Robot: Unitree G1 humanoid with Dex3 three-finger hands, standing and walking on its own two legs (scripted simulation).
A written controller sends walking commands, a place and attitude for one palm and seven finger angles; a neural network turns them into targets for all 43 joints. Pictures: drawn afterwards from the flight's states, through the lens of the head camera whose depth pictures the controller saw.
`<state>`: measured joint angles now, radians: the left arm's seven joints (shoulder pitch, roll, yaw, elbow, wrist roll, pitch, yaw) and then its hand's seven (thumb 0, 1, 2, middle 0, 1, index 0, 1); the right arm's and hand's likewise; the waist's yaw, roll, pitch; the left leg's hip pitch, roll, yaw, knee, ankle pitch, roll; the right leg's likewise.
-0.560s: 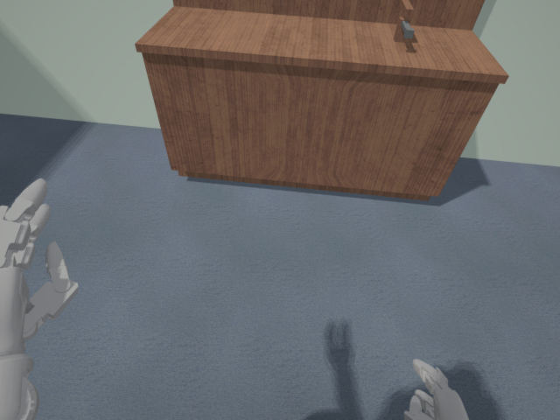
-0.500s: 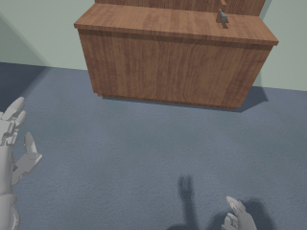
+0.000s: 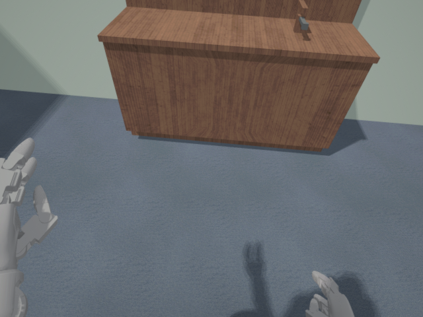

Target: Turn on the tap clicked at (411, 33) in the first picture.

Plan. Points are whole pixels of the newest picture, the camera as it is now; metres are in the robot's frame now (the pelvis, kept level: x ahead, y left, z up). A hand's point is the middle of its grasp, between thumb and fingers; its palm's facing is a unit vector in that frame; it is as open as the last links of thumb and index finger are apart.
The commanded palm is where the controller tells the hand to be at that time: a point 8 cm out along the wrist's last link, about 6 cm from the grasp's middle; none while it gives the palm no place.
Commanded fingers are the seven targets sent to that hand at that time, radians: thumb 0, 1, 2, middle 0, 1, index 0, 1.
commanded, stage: walk to a spot facing it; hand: left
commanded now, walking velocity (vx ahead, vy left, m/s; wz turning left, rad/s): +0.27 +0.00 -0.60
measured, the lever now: (304, 26) +1.41 -0.37 +0.03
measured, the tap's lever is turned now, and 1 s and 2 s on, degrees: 0 0 0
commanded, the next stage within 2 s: none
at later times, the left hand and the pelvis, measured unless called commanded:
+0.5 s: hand (150, 162) +0.32 +0.14 +0.16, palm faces +0.15 -0.89 -0.44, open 7.4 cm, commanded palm +0.28 +0.19 +0.18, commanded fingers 0.00 0.90 0.90 -0.20 -0.30 -0.20 -0.30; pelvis +0.06 -0.04 +0.00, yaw -14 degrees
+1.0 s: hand (212, 89) +0.51 +0.04 +0.19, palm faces -0.07 -0.90 -0.43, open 7.4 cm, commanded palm +0.48 +0.11 +0.18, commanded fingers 0.00 0.90 0.90 -0.20 -0.30 -0.20 -0.30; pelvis +0.20 -0.05 +0.01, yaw -30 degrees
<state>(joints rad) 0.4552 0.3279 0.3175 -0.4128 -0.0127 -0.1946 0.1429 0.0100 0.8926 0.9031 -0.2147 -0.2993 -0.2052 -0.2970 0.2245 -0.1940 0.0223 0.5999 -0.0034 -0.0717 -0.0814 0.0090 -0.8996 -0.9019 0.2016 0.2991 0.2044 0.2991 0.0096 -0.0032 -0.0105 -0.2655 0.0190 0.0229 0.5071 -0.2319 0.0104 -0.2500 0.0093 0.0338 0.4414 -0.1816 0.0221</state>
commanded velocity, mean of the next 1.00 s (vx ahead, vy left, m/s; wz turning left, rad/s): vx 0.33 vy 0.00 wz -0.49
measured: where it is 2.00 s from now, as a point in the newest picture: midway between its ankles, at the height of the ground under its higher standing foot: (264, 286)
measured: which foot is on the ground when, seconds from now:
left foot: down 0.00-0.28, up 0.30-0.68, down 0.70-1.00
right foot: down 0.00-0.70, up 0.72-1.00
